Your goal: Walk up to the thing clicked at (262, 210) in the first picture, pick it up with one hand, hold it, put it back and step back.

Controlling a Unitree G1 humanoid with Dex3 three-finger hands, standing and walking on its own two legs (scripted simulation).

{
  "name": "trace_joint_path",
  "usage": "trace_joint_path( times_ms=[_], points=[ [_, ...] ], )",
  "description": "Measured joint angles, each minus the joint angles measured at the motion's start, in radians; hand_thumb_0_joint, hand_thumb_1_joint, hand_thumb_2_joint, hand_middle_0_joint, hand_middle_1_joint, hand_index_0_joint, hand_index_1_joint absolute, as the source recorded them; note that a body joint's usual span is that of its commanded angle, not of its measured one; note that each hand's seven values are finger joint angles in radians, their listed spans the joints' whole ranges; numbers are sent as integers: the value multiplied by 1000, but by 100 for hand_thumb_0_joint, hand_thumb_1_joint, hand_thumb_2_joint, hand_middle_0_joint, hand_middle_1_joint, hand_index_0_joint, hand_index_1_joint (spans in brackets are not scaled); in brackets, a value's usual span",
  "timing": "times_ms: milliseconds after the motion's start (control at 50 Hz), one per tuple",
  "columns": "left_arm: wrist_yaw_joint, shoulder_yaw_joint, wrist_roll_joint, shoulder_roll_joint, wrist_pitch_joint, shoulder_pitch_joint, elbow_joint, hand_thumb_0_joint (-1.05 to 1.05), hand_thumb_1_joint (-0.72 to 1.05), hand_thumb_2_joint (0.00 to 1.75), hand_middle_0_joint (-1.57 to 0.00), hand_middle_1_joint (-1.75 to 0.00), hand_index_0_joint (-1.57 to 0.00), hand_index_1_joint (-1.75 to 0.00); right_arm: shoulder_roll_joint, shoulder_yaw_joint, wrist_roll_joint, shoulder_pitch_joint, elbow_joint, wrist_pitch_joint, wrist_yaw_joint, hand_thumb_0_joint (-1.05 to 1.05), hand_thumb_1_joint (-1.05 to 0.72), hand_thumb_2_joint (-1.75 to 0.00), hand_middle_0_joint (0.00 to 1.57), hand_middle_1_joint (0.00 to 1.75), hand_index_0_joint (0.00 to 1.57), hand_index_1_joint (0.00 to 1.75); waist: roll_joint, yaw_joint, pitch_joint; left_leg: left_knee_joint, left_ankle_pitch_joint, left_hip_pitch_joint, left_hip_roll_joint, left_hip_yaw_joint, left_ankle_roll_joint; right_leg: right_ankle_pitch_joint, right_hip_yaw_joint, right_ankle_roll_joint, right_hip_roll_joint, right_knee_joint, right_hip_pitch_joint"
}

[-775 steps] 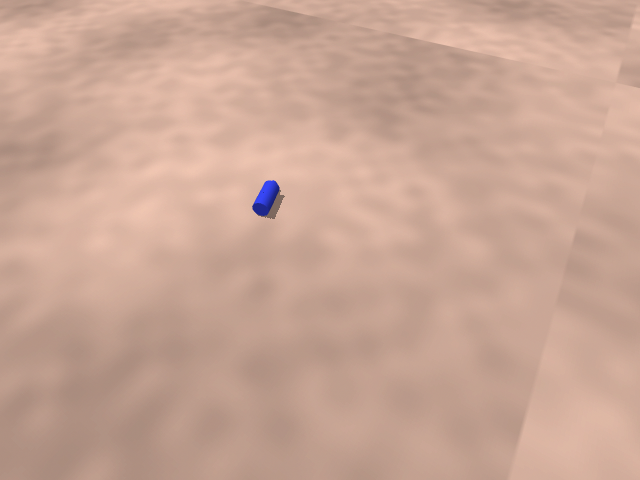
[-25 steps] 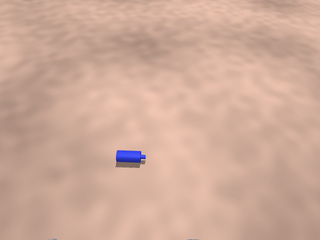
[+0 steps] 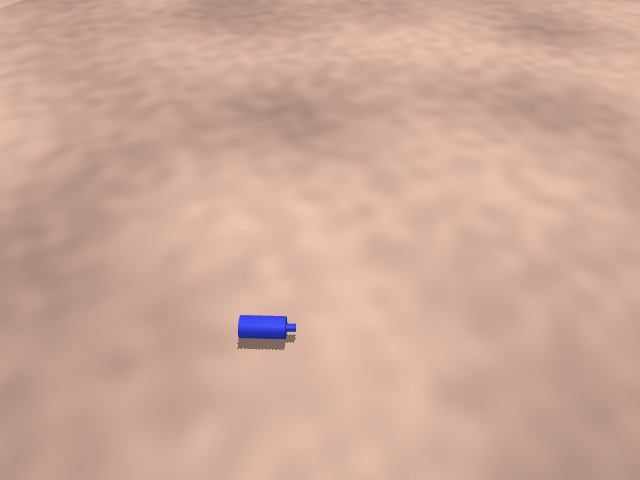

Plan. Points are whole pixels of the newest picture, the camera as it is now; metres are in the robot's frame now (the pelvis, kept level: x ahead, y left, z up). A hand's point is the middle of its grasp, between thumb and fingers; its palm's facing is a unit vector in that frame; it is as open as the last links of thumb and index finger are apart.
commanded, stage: walk up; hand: left
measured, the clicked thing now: (267, 327) +0.75 +0.21 -0.73
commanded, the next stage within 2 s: stand in 0.58 s
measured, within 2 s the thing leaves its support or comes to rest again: neither
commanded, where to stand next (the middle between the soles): +0.41 +0.03 m, yaw +0 degrees
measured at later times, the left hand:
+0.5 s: hand out of the picture +0.12 +0.25 -0.15, palm faces +0.03 -0.94 -0.34, open 7.3 cm
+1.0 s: hand out of the picture +0.10 +0.24 -0.14, palm faces -0.03 -0.94 -0.34, open 7.3 cm
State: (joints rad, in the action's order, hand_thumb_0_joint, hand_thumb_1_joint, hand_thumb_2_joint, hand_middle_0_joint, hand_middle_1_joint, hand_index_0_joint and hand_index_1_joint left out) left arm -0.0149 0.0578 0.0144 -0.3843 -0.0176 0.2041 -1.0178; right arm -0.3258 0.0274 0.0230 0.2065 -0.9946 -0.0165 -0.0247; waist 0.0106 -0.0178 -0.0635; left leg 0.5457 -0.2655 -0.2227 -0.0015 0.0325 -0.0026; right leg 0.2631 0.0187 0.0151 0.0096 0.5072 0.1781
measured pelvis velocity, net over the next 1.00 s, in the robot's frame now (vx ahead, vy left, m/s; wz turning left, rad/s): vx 0.01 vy -0.01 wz -0.01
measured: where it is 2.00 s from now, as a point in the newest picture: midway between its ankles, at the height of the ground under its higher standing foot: outside the picture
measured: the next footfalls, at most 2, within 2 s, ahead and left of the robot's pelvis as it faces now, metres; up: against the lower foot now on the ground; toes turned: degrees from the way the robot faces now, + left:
none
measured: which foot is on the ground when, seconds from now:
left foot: down 0.00-1.00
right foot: down 0.00-1.00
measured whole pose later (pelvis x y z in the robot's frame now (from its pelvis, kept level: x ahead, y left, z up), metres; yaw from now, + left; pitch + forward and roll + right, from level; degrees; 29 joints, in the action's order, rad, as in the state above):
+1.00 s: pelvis +0.01 -0.01 +0.01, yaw +0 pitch -3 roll +0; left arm -0.01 0.01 0.01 -0.35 -0.01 0.09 -1.13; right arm -0.35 0.01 0.00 0.06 -1.13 -0.01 -0.01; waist -0.01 0.00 -0.07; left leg 0.33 -0.17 -0.10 0.00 0.02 0.01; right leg 0.19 0.03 0.02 0.01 0.32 0.08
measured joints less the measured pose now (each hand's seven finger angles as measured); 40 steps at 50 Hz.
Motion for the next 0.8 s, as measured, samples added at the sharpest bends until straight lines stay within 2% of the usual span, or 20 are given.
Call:
trace_joint_path(
  times_ms=[360, 580, 800],
  points=[
    [10, -19, -4, 32, -6, -110, -40, 0, 91, 90, -21, -30, -21, -30, -20, 9, -7, -99, -57, -2, 13, 1, -90, -90, 21, 30, 21, 30, -16, 13, 1, -65, 5, 50, 3, 13, 9, 9, -14, -1, -2, -64, -54],
    [11, -18, -2, 29, 1, -119, -66, 0, 91, 90, -21, -30, -21, -30, -11, 8, -5, -117, -81, 5, 15, 1, -90, -90, 21, 30, 20, 30, -5, 13, -8, -91, 10, 70, 3, 10, 8, 2, -12, 1, 0, -92, -74],
    [10, -44, -6, 40, 8, -126, -100, 0, 91, 90, -21, -30, -20, -30, -12, -14, -21, -149, -111, 4, 19, 1, -90, -90, 21, 30, 21, 30, -11, 16, -24, -190, 68, 112, 0, -5, 8, -49, 3, 7, 6, -169, -101]
  ],
)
